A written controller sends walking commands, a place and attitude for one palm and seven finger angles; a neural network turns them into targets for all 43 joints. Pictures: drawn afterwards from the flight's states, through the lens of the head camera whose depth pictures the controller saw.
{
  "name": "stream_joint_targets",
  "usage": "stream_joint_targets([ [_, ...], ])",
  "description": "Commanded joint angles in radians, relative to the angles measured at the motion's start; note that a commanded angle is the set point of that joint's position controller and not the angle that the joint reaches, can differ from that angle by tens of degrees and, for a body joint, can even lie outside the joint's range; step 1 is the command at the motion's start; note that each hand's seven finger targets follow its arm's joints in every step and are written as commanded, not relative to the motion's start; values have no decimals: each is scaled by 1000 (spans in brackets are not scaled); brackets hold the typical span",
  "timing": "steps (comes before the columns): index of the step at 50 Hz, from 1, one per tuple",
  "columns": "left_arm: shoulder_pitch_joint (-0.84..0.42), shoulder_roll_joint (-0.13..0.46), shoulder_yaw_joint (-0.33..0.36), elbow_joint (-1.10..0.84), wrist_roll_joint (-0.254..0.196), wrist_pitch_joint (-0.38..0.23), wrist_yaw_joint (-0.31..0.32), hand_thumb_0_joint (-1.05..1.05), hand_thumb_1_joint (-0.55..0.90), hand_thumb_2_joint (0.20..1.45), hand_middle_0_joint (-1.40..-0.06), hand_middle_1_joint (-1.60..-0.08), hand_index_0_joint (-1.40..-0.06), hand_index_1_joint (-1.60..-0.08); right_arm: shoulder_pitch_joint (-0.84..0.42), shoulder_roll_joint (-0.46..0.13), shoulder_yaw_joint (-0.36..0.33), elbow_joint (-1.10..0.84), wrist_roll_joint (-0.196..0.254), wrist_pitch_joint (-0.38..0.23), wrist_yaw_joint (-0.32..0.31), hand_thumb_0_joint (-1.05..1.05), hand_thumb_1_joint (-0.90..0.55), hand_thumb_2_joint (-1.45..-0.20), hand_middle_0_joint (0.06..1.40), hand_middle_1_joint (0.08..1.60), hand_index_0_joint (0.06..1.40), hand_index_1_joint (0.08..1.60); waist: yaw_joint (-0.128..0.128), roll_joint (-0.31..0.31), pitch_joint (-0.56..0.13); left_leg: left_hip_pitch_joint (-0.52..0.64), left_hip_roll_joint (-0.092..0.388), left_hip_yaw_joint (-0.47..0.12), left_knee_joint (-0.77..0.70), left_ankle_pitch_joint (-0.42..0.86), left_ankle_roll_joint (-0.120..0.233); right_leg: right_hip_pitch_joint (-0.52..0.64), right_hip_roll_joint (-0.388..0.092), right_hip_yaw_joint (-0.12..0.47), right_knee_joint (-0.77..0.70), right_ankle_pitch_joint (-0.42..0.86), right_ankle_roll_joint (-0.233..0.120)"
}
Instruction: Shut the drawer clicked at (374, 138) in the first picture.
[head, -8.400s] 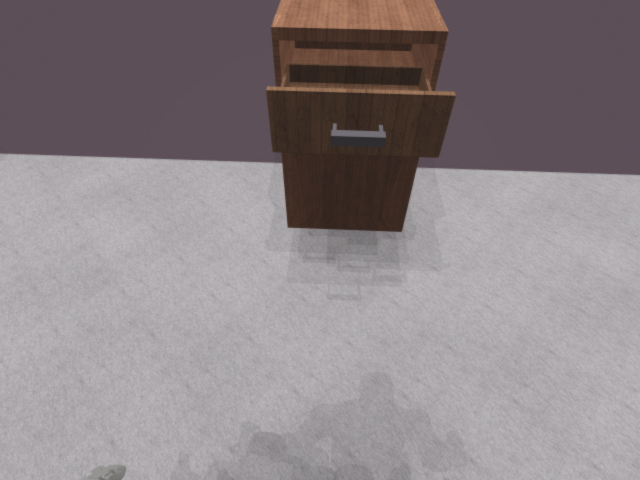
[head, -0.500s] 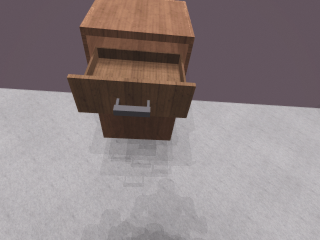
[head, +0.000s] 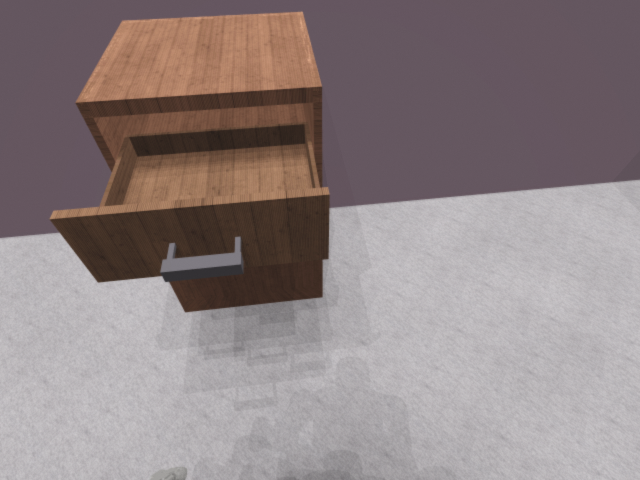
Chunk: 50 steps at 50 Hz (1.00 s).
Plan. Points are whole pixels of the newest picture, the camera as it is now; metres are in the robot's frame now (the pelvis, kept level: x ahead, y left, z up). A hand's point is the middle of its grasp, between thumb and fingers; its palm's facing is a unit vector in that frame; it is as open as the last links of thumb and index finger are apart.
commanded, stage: take the last steps up to it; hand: left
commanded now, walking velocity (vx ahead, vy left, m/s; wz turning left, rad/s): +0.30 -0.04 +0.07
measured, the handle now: (204, 256) +0.50 +0.20 -0.06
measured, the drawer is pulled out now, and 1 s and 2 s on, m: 0.30 0.30 0.30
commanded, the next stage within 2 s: come to a stop and stand still in 0.50 s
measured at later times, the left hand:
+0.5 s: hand out of the picture +0.04 +0.15 -0.18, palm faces +0.16 -0.98 -0.12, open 7.3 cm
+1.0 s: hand (219, 427) +0.24 +0.16 -0.16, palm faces +0.03 -0.97 -0.25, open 7.3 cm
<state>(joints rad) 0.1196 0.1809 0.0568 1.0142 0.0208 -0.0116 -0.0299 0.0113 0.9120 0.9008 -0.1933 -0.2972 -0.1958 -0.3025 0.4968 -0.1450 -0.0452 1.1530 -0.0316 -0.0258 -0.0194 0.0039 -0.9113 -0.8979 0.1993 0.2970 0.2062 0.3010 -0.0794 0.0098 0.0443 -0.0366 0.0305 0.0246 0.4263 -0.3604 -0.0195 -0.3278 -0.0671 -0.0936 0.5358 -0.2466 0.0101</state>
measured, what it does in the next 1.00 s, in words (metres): walks ahead: left foot, then right foot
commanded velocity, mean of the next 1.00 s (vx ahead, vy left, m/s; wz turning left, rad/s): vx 0.06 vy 0.00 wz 0.03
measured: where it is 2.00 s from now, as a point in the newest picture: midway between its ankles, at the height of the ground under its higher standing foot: outside the picture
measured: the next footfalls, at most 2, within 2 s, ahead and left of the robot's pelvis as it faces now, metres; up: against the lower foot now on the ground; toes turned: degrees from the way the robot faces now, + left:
left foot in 0.48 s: +0.20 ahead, +0.10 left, +0.00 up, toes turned +4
right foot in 0.86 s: +0.27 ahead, -0.14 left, +0.00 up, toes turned -3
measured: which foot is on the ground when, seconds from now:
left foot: down 0.00-0.00, up 0.02-0.46, down 0.48-1.00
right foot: down 0.00-0.48, up 0.50-0.84, down 0.86-1.00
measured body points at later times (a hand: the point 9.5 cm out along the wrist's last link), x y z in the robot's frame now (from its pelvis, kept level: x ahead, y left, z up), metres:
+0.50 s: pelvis +0.14 +0.00 -0.01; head +0.15 +0.02 +0.44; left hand +0.03 +0.20 -0.17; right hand +0.27 -0.22 -0.13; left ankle +0.20 +0.09 -0.74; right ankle +0.07 -0.12 -0.73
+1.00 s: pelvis +0.19 -0.03 +0.00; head +0.21 -0.05 +0.45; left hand +0.24 +0.21 -0.15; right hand +0.20 -0.25 -0.17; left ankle +0.18 +0.09 -0.73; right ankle +0.23 -0.14 -0.73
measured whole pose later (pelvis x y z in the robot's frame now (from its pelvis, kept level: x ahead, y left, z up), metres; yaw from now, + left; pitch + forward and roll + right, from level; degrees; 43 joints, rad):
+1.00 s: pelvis +0.19 -0.03 +0.00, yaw +1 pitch -2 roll +1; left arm 0.19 0.16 0.03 1.07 0.02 0.01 0.03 0.01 0.92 0.90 -0.19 -0.30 -0.20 -0.30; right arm 0.25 -0.16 -0.05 1.09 0.00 0.04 -0.02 0.00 -0.93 -0.90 0.20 0.30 0.20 0.30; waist -0.02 0.03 0.06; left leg -0.23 0.02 0.08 0.58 -0.35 -0.02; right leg -0.29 -0.05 -0.06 0.54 -0.23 -0.02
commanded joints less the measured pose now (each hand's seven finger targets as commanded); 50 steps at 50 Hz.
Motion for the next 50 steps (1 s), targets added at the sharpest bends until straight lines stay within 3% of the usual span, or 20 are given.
stream_joint_targets([
  [1,419,250,50,70,-10,-37,34,0,900,900,-200,-300,-200,-300,-107,-88,-7,-120,18,-25,2,0,-900,-900,200,300,200,300,211,-246,-107,-588,-6,18,629,-256,45,501,-377,526,-312,-51,-174],
  [3,252,189,40,34,-11,-35,40,0,900,900,-200,-300,-200,-300,-144,-91,-27,-120,13,-11,10,0,-900,-900,200,300,200,300,147,-193,-4,-601,69,-33,784,-113,54,244,-343,510,-404,-417,-196],
  [5,155,104,18,9,-6,-39,50,0,900,900,-200,-300,-200,-300,-109,-69,-33,-97,2,5,17,0,-900,-900,200,300,200,300,78,-77,22,-519,100,-24,758,11,33,113,-266,316,-405,-265,-163],
  [7,158,65,4,12,-2,-51,50,0,900,900,-200,-300,-200,-300,-77,-41,-27,-84,-2,14,20,0,-900,-900,200,300,200,300,50,-113,44,-476,99,2,698,73,13,56,-207,182,-404,-104,-141],
  [15,289,89,1,65,4,-70,49,0,900,900,-200,-300,-200,-300,-293,-45,-23,-164,5,2,38,0,-900,-900,200,300,200,300,101,-84,65,-494,85,42,371,95,-8,175,-220,177,-387,88,-191],
  [19,331,96,0,94,3,-63,51,0,900,900,-200,-300,-200,-300,-358,-40,-10,-181,10,-15,36,0,-900,-900,200,300,200,300,118,-113,45,-374,46,66,218,90,8,210,-213,156,-304,231,-173],
  [21,313,90,1,100,0,-54,53,0,900,900,-200,-300,-200,-300,-297,-45,-8,-155,11,-25,27,0,-900,-900,200,300,200,300,80,-105,44,-200,15,93,85,166,15,140,-172,112,-220,226,-134],
  [22,318,73,-4,101,-3,-50,52,0,900,900,-200,-300,-200,-300,-227,-72,-11,-127,8,-33,20,0,-900,-900,200,300,200,300,52,-38,8,-57,20,78,14,199,24,88,-127,82,-92,241,-107],
  [23,335,40,-10,90,-7,-46,48,0,900,900,-200,-300,-200,-300,-119,-150,-27,-104,2,-41,9,0,-900,-900,200,300,200,300,13,109,-67,118,176,-108,-28,281,85,-46,-44,22,120,90,-58],
  [24,339,2,-18,70,-10,-50,44,0,900,900,-200,-300,-200,-300,-38,-237,-44,-89,3,-34,2,0,-900,-900,200,300,200,300,-1,290,-119,212,392,-351,-107,424,193,-199,40,-50,370,-317,-16],
  [25,303,38,-18,50,-1,-40,51,0,900,900,-200,-300,-200,-300,-30,-247,-38,-89,8,-26,-8,0,-900,-900,200,300,200,300,-7,243,-114,150,432,-392,-126,412,242,-226,22,26,521,-386,-21],
  [28,253,20,-6,69,3,-31,39,0,900,900,-200,-300,-200,-300,-177,-135,-13,-122,11,-33,-13,0,-900,-900,200,300,200,300,52,75,11,-73,327,-235,-190,358,213,-228,-48,76,598,-202,-9],
  [31,312,-22,-9,90,4,-9,43,0,900,900,-200,-300,-200,-300,-218,-86,-6,-128,13,-43,-17,0,-900,-900,200,300,200,300,101,70,-17,-151,250,-85,-188,538,179,-126,-45,65,511,-94,13],
  [33,326,-38,-15,92,0,10,54,0,900,900,-200,-300,-200,-300,-243,-79,3,-139,16,-38,-24,0,-900,-900,200,300,200,300,117,65,-31,-184,235,-37,-159,694,172,-47,-40,70,397,-59,30],
  [39,263,7,-19,68,0,27,67,0,900,900,-200,-300,-200,-300,-260,-118,-11,-110,16,1,-28,0,-900,-900,200,300,200,300,108,131,4,-196,225,-52,-95,579,161,82,-8,29,93,-17,31],
  [41,274,41,-13,69,2,20,70,0,900,900,-200,-300,-200,-300,-265,-109,-13,-107,20,8,-26,0,-900,-900,200,300,200,300,126,101,24,-241,179,-50,-39,470,113,152,-17,57,-51,128,20],
  [44,202,130,-6,42,3,5,70,0,900,900,-200,-300,-200,-300,-205,-46,-12,-103,29,29,-12,0,-900,-900,200,300,200,300,75,-53,-22,-208,32,34,61,151,13,112,-182,236,-115,460,-80],
  [45,181,155,-1,37,1,-2,69,0,900,900,-200,-300,-200,-300,-179,-46,-14,-97,29,42,-11,0,-900,-900,200,300,200,300,64,-194,-59,-187,5,49,106,71,-1,105,-208,276,-150,465,-121],
  [46,158,157,3,25,-4,-1,70,0,900,900,-200,-300,-200,-300,-175,-60,-18,-94,26,51,-11,0,-900,-900,200,300,200,300,71,-222,-64,-165,2,50,156,-5,-7,66,-248,295,-207,408,-150],
  [50,83,144,10,5,-3,10,75,0,900,900,-200,-300,-200,-300,-144,-55,-16,-74,26,53,-11,0,-900,-900,200,300,200,300,66,-181,-63,-178,6,6,172,-15,-4,78,-224,262,-203,305,-167],
])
